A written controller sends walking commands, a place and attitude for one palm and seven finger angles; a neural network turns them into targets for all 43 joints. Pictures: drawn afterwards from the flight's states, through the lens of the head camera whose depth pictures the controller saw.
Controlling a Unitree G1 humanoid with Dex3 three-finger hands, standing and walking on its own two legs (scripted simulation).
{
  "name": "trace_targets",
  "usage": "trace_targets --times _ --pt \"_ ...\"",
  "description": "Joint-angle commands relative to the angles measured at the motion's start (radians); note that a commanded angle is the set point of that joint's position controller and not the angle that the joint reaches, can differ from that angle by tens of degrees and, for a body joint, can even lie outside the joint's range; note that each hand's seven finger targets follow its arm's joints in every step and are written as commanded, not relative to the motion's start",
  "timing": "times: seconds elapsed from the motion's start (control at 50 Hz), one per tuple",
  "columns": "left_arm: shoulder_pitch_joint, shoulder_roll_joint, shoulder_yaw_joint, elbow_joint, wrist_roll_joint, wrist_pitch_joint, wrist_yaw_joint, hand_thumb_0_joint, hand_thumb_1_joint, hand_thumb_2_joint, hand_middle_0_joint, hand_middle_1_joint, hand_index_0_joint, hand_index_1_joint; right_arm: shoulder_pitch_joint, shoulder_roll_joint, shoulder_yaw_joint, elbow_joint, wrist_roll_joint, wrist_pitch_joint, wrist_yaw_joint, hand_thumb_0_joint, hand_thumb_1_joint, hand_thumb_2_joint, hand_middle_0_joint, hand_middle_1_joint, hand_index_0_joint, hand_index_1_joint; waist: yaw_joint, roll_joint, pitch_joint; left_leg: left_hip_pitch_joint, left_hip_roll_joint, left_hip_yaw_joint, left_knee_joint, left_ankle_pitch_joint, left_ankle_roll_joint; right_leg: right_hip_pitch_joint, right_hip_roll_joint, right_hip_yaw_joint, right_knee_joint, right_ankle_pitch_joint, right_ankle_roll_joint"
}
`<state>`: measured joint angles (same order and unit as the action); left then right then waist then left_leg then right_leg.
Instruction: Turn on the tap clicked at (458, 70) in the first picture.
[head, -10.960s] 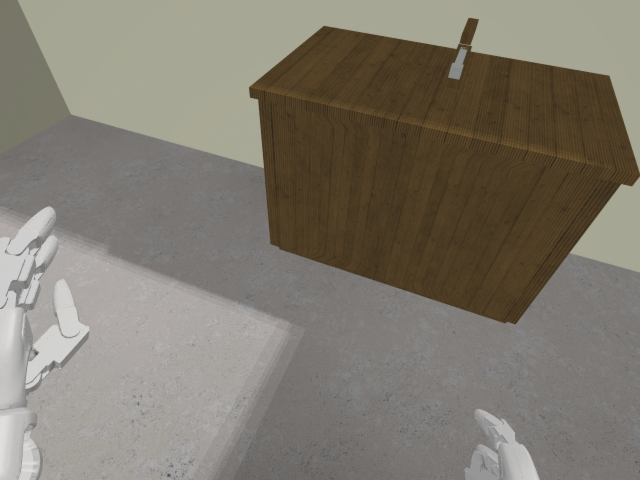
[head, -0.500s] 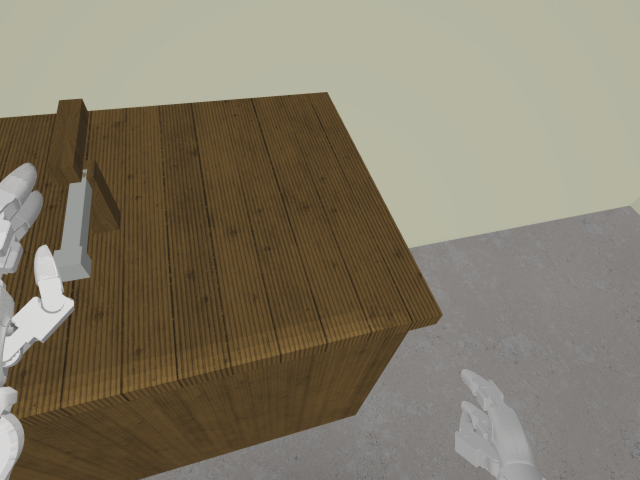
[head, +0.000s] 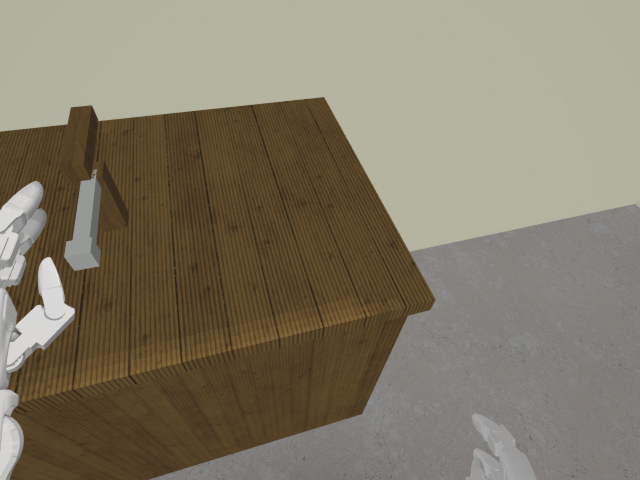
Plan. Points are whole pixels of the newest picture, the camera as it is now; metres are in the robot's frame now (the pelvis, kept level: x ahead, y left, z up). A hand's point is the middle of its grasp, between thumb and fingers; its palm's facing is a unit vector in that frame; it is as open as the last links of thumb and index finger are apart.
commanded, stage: come to a stop and stand still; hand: left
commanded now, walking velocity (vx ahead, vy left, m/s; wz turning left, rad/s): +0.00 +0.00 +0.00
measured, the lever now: (83, 254) +0.33 +0.33 +0.09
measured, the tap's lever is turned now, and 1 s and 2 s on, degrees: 0 0 0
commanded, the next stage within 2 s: look again from close up in 0.14 s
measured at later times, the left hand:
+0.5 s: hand (74, 293) +0.23 +0.26 +0.16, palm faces +0.39 -0.84 -0.37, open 7.4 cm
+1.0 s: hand (74, 314) +0.22 +0.25 +0.15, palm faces +0.35 -0.85 -0.40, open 7.4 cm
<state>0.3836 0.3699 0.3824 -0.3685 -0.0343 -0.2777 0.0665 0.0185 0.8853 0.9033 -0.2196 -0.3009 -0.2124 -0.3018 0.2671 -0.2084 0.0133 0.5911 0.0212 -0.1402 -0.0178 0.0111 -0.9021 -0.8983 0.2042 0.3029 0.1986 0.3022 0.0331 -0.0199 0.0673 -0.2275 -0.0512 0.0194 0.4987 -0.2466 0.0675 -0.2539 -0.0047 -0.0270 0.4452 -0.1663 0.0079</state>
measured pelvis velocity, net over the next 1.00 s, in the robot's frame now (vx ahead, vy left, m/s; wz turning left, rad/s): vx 0.01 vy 0.00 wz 0.01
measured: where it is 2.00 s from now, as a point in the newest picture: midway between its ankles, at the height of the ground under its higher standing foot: outside the picture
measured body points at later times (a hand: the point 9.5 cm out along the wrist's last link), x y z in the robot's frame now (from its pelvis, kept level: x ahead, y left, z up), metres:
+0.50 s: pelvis +0.02 +0.00 +0.00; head +0.05 +0.03 +0.45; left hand +0.21 +0.30 +0.18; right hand +0.21 -0.21 -0.06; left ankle +0.02 +0.07 -0.74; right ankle +0.05 -0.13 -0.74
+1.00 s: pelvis +0.01 +0.00 +0.00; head +0.02 +0.02 +0.45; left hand +0.19 +0.30 +0.17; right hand +0.17 -0.22 -0.08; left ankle +0.02 +0.07 -0.74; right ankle +0.05 -0.13 -0.74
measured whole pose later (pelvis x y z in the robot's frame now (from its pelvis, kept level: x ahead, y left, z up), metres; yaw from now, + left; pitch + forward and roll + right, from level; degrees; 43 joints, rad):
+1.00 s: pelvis +0.01 +0.00 +0.00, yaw +1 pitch -2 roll -1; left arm 0.43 0.39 0.36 -0.39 -0.05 -0.28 0.06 0.02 0.89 0.90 -0.22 -0.30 -0.21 -0.30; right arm 0.25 -0.19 0.01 0.59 0.02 -0.14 -0.01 0.01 -0.90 -0.90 0.20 0.30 0.20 0.30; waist 0.02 -0.03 0.05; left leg -0.22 -0.06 0.02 0.49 -0.25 0.07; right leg -0.25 -0.02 -0.03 0.46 -0.18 0.01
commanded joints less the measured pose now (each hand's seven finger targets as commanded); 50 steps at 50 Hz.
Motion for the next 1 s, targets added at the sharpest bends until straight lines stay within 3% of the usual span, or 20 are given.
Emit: trace_targets --times 0.0,0.14,0.22,0.24,0.32,0.4,0.54,0.62,0.64,0.66,0.68,0.7,0.72,0.74,0.8,0.82,0.84,0.9,0.92,0.98 --pt "-0.125 0.148 0.066 -0.259 -0.009 -0.081 0.026 0.0 0.9 0.9 -0.2 -0.3 -0.2 -0.3 -0.123 -0.119 -0.048 -0.169 -0.003 -0.098 -0.008 0.0 -0.9 -0.9 0.2 0.3 0.2 0.3 0.0 0.055 -0.118 -0.08 0.094 -0.103 -0.15 -0.127 -0.03 0.118 -0.069 0.108 -0.119 -0.162 -0.034" --pt "-0.081 0.138 0.067 -0.218 -0.007 -0.065 0.035 0.0 0.9 0.9 -0.2 -0.3 -0.2 -0.3 -0.122 -0.127 -0.051 -0.143 -0.01 -0.089 -0.005 0.0 -0.9 -0.9 0.2 0.3 0.2 0.3 -0.005 0.048 -0.131 -0.06 0.096 -0.102 -0.154 0.034 -0.05 0.148 -0.054 0.071 -0.096 -0.007 -0.031" --pt "-0.064 0.185 0.11 -0.28 -0.011 -0.061 0.037 0.0 0.9 0.9 -0.2 -0.3 -0.2 -0.3 -0.14 -0.12 -0.052 -0.155 -0.006 -0.083 -0.004 0.0 -0.9 -0.9 0.2 0.3 0.2 0.3 -0.001 0.075 -0.165 -0.022 0.104 -0.098 -0.14 0.142 -0.057 0.18 -0.053 0.064 -0.064 0.115 -0.03" --pt "-0.052 0.156 0.089 -0.267 -0.016 -0.059 0.034 0.0 0.9 0.9 -0.2 -0.3 -0.2 -0.3 -0.13 -0.123 -0.051 -0.156 -0.011 -0.077 -0.003 0.0 -0.9 -0.9 0.2 0.3 0.2 0.3 -0.005 0.068 -0.168 -0.03 0.105 -0.102 -0.142 0.168 -0.061 0.191 -0.051 0.053 -0.059 0.131 -0.03" --pt "-0.029 0.176 0.107 -0.313 -0.02 -0.05 0.036 0.0 0.9 0.9 -0.2 -0.3 -0.2 -0.3 -0.144 -0.118 -0.051 -0.166 -0.006 -0.068 -0.002 0.0 -0.9 -0.9 0.2 0.3 0.2 0.3 -0.003 0.091 -0.19 0.008 0.109 -0.093 -0.121 0.26 -0.072 0.196 -0.055 0.051 -0.044 0.201 -0.03" --pt "-0.02 0.15 0.083 -0.287 -0.022 -0.037 0.034 0.0 0.9 0.9 -0.2 -0.3 -0.2 -0.3 -0.131 -0.123 -0.054 -0.17 -0.009 -0.053 -0.003 0.0 -0.9 -0.9 0.2 0.3 0.2 0.3 -0.004 0.056 -0.185 -0.002 0.118 -0.103 -0.131 0.248 -0.074 0.204 -0.055 0.05 -0.046 0.195 -0.028" --pt "-0.057 0.133 0.054 -0.29 -0.019 -0.021 0.038 0.0 0.9 0.9 -0.2 -0.3 -0.2 -0.3 -0.146 -0.122 -0.048 -0.164 -0.012 -0.033 -0.01 0.0 -0.9 -0.9 0.2 0.3 0.2 0.3 -0.008 0.073 -0.18 0.006 0.115 -0.105 -0.143 0.236 -0.078 0.195 -0.051 0.04 -0.057 0.177 -0.026" --pt "-0.063 0.168 0.083 -0.32 -0.014 -0.018 0.046 0.0 0.9 0.9 -0.2 -0.3 -0.2 -0.3 -0.162 -0.12 -0.049 -0.171 -0.007 -0.033 -0.013 0.0 -0.9 -0.9 0.2 0.3 0.2 0.3 -0.004 0.086 -0.167 -0.006 0.119 -0.112 -0.158 0.189 -0.078 0.2 -0.052 0.045 -0.056 0.152 -0.026" --pt "-1.116 0.918 0.607 -0.586 0.177 -0.118 0.047 0.0 0.9 0.9 -0.2 -0.3 -0.2 -0.3 -0.019 -0.145 -0.026 -0.153 -0.069 -0.081 -0.003 0.0 -0.9 -0.9 0.2 0.3 0.2 0.3 -0.01 0.056 -0.06 -0.187 0.134 -0.089 -0.044 0.246 -0.022 0.116 -0.029 0.052 -0.031 0.103 -0.012" --pt "-0.52 0.299 0.222 0.026 0.055 -0.075 0.001 0.0 0.9 0.9 -0.2 -0.3 -0.2 -0.3 -0.113 -0.017 0.004 -0.103 -0.026 -0.085 0.002 0.0 -0.9 -0.9 0.2 0.3 0.2 0.3 0.001 0.043 -0.247 0.009 0.097 -0.127 -0.109 0.335 -0.046 0.073 -0.084 0.037 -0.021 0.1 -0.073" --pt "-0.252 0.186 0.118 0.012 0.019 -0.063 -0.01 0.0 0.9 0.9 -0.2 -0.3 -0.2 -0.3 -0.074 -0.105 -0.053 -0.154 -0.023 -0.104 0.0 0.0 -0.9 -0.9 0.2 0.3 0.2 0.3 0.023 0.146 -0.246 0.105 0.114 -0.1 -0.075 0.422 -0.073 0.111 -0.064 0.15 -0.028 0.209 -0.078" --pt "-0.217 0.15 0.055 -0.155 -0.007 -0.073 -0.012 0.0 0.9 0.9 -0.2 -0.3 -0.2 -0.3 -0.065 -0.12 -0.06 -0.158 -0.015 -0.096 0.014 0.0 -0.9 -0.9 0.2 0.3 0.2 0.3 0.001 0.212 -0.276 0.098 0.123 -0.117 -0.08 0.476 -0.091 0.156 -0.071 0.112 -0.004 0.211 -0.063" --pt "-0.11 0.043 -0.019 -0.177 -0.027 -0.069 -0.014 0.0 0.9 0.9 -0.2 -0.3 -0.2 -0.3 -0.103 -0.103 -0.06 -0.156 -0.003 -0.097 0.034 0.0 -0.9 -0.9 0.2 0.3 0.2 0.3 -0.002 0.259 -0.281 0.132 0.14 -0.109 -0.085 0.541 -0.097 0.144 -0.052 0.063 0.049 0.175 -0.054" --pt "-0.078 0.092 -0.004 -0.245 -0.017 -0.064 -0.007 0.0 0.9 0.9 -0.2 -0.3 -0.2 -0.3 -0.096 -0.128 -0.066 -0.166 -0.012 -0.089 0.046 0.0 -0.9 -0.9 0.2 0.3 0.2 0.3 0.004 0.24 -0.266 0.075 0.164 -0.119 -0.102 0.522 -0.087 0.154 -0.048 0.044 0.063 0.11 -0.042" --pt "0.032 0.154 0.07 -0.25 -0.024 -0.054 0.019 0.0 0.9 0.9 -0.2 -0.3 -0.2 -0.3 -0.119 -0.127 -0.063 -0.179 -0.009 -0.071 0.044 0.0 -0.9 -0.9 0.2 0.3 0.2 0.3 0.014 0.011 -0.215 -0.091 0.149 -0.125 -0.132 0.266 -0.072 0.231 -0.053 0.043 0.026 0.111 -0.028" --pt "0.047 0.194 0.125 -0.244 -0.029 -0.05 0.033 0.0 0.9 0.9 -0.2 -0.3 -0.2 -0.3 -0.142 -0.123 -0.058 -0.174 -0.001 -0.064 0.038 0.0 -0.9 -0.9 0.2 0.3 0.2 0.3 0.012 -0.002 -0.206 -0.096 0.141 -0.113 -0.144 0.21 -0.069 0.232 -0.046 0.032 0.028 0.106 -0.024" --pt "0.024 0.183 0.122 -0.231 -0.033 -0.056 0.033 0.0 0.9 0.9 -0.2 -0.3 -0.2 -0.3 -0.132 -0.124 -0.056 -0.179 -0.006 -0.057 0.027 0.0 -0.9 -0.9 0.2 0.3 0.2 0.3 0.006 -0.024 -0.188 -0.134 0.133 -0.124 -0.156 0.149 -0.071 0.233 -0.05 0.021 0.018 0.079 -0.023" --pt "-0.051 0.215 0.155 -0.22 -0.04 -0.071 0.033 0.0 0.9 0.9 -0.2 -0.3 -0.2 -0.3 -0.144 -0.116 -0.05 -0.184 -0.002 -0.058 -0.003 0.0 -0.9 -0.9 0.2 0.3 0.2 0.3 0.001 -0.004 -0.14 -0.151 0.125 -0.137 -0.177 -0.011 -0.049 0.199 -0.06 0.054 -0.017 0.0 -0.021" --pt "-0.106 0.24 0.169 -0.261 -0.038 -0.076 0.036 0.0 0.9 0.9 -0.2 -0.3 -0.2 -0.3 -0.16 -0.118 -0.046 -0.182 -0.002 -0.059 -0.009 0.0 -0.9 -0.9 0.2 0.3 0.2 0.3 -0.004 0.05 -0.13 -0.147 0.124 -0.137 -0.182 -0.039 -0.044 0.188 -0.059 0.054 -0.016 -0.018 -0.022" --pt "-0.145 0.181 0.1 -0.249 -0.028 -0.084 0.03 0.0 0.9 0.9 -0.2 -0.3 -0.2 -0.3 -0.14 -0.115 -0.044 -0.174 -0.002 -0.078 -0.014 0.0 -0.9 -0.9 0.2 0.3 0.2 0.3 -0.002 0.093 -0.121 -0.145 0.112 -0.141 -0.181 -0.111 -0.03 0.177 -0.063 0.073 -0.047 -0.078 -0.028"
